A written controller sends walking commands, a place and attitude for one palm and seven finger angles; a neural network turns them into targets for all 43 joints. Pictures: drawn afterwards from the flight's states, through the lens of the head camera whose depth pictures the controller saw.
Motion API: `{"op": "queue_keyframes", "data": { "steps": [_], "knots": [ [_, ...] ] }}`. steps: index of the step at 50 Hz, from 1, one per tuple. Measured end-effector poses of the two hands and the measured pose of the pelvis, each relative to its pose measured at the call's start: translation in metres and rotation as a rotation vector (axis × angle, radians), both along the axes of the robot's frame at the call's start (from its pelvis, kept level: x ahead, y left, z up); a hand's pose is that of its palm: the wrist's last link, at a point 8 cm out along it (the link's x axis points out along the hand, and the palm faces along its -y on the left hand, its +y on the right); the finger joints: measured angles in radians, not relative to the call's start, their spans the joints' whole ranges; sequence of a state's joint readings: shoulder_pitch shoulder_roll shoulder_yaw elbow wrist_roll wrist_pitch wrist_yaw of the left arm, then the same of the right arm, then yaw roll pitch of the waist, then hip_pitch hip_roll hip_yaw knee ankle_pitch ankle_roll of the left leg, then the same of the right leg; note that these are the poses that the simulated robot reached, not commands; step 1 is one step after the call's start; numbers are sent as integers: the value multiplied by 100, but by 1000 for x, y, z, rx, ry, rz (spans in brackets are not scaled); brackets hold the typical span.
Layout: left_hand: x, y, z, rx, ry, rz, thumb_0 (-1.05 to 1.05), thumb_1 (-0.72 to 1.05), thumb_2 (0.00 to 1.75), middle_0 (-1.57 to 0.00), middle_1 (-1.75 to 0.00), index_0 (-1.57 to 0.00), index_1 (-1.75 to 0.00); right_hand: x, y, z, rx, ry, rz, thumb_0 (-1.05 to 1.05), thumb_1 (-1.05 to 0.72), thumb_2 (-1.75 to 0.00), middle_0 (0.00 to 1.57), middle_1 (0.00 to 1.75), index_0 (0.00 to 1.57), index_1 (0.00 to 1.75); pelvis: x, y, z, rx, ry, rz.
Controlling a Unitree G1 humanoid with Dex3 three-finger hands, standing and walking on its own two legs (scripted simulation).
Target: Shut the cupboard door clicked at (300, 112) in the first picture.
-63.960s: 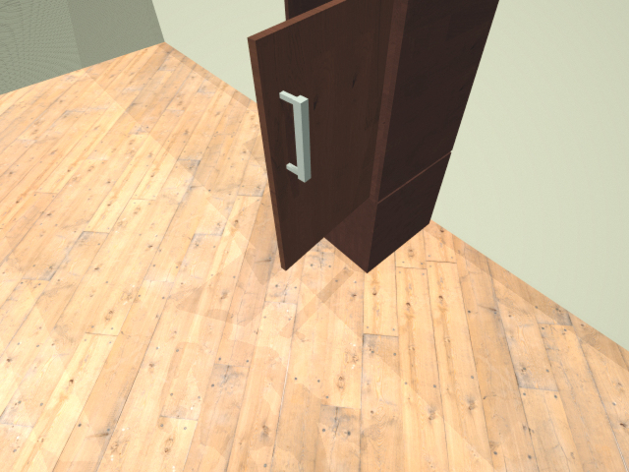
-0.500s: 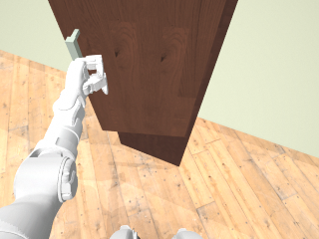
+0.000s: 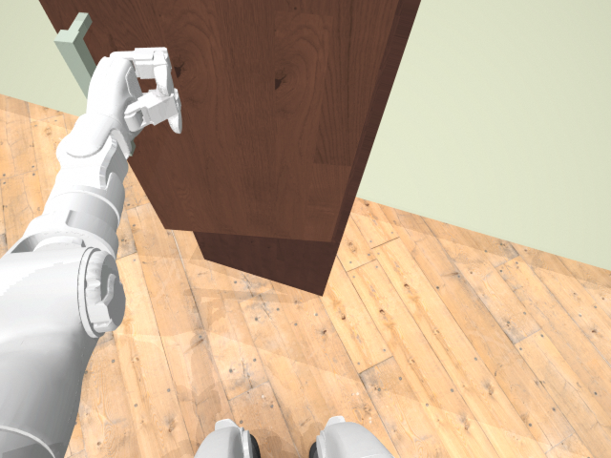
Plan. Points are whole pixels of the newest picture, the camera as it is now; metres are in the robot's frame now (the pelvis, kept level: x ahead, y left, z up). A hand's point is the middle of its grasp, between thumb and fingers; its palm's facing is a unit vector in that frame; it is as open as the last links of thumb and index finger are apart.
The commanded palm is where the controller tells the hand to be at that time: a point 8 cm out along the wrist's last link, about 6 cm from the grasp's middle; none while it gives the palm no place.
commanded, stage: push the door shut along its arc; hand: left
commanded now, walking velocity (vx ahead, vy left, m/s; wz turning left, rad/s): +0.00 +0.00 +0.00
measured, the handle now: (106, 92) +0.57 +0.18 +0.11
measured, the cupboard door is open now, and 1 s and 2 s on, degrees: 14 0 0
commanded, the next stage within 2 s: pull the fist back off the door in 0.48 s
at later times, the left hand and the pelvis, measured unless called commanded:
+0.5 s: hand (200, 76) +0.58 +0.06 +0.13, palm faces -0.33 -0.95 -0.01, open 3.4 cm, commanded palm +0.60 +0.08 +0.12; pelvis +0.00 +0.00 -0.02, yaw +0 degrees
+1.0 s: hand (225, 78) +0.58 +0.03 +0.12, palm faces +0.12 -0.99 -0.05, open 3.2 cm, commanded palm +0.54 +0.07 +0.12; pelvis +0.00 -0.01 -0.01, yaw +0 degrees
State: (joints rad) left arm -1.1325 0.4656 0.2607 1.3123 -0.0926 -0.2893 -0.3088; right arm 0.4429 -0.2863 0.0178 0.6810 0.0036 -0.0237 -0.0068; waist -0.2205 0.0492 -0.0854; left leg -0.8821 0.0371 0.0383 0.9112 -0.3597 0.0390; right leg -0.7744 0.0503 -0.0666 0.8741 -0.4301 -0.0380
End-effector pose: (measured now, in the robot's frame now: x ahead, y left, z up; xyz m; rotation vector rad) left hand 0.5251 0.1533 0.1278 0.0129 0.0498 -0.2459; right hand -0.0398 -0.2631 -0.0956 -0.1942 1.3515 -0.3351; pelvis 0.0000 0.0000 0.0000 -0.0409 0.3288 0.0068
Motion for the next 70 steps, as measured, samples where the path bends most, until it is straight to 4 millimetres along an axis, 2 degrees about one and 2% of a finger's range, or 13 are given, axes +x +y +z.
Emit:
{"op": "queue_keyframes", "data": {
  "steps": [9,16,29,31,35,39,45,51,56,60,66,70],
  "knots": [
    [15,-6,0,2,-2,-36,0,92,94,-130,-150,-130,-150,1,-4,-2,-25,23,20,0,-90,-90,20,30,20,30,-2,0,-7,-11,38,14],
    [28,-19,1,14,-1,-64,1,97,97,-130,-150,-130,-150,-2,-3,-8,-29,44,29,0,-90,-90,20,30,20,30,-3,2,-14,-17,68,20],
    [56,-38,0,6,0,-102,1,102,100,-130,-150,-130,-150,-29,7,-15,-27,112,-12,0,-90,-90,20,30,20,30,-5,2,-28,-25,127,10],
    [56,-37,-1,-16,7,-87,0,98,102,-130,-150,-130,-150,-35,10,-16,-20,131,-9,0,-90,-90,20,30,20,30,-5,2,-29,-28,134,10],
    [49,-36,-8,-102,40,168,-3,82,98,-130,-150,-130,-150,-39,18,-17,34,147,32,0,-90,-90,20,30,20,30,-5,1,-30,-31,144,17],
    [40,-44,-12,-69,22,388,-3,81,94,-129,-150,-130,-150,-37,26,-18,88,126,58,0,-90,-90,20,30,20,30,-5,0,-29,-30,143,18],
    [32,-68,-8,63,-59,388,0,91,94,-129,-150,-130,-150,-39,33,-20,139,103,21,0,-90,-90,20,30,20,30,-4,-3,-24,-20,124,11],
    [29,-71,-6,35,23,365,1,94,94,-130,-150,-131,-150,-39,31,-11,154,102,-14,0,-90,-90,20,30,20,30,4,-6,-10,-2,87,-4],
    [17,-70,0,-1,-26,366,1,92,92,-130,-150,-130,-150,-28,21,-5,159,88,3,0,-90,-90,20,30,20,30,14,-10,0,13,55,-14],
    [2,-67,-6,7,-39,362,2,91,91,-130,-150,-130,-150,-9,9,-3,150,60,21,0,-90,-90,20,30,20,30,21,-14,5,21,26,-15],
    [-30,-60,-21,-5,-35,373,2,90,90,-130,-150,-130,-150,37,-10,-3,125,-31,68,1,-90,-90,20,30,20,30,27,-19,12,29,-22,-9],
    [-48,-60,-18,-9,-75,367,2,90,90,-130,-150,-130,-150,73,-17,-4,110,-116,106,1,-91,-90,19,30,20,30,27,-21,13,33,-48,-1]
  ]
}}
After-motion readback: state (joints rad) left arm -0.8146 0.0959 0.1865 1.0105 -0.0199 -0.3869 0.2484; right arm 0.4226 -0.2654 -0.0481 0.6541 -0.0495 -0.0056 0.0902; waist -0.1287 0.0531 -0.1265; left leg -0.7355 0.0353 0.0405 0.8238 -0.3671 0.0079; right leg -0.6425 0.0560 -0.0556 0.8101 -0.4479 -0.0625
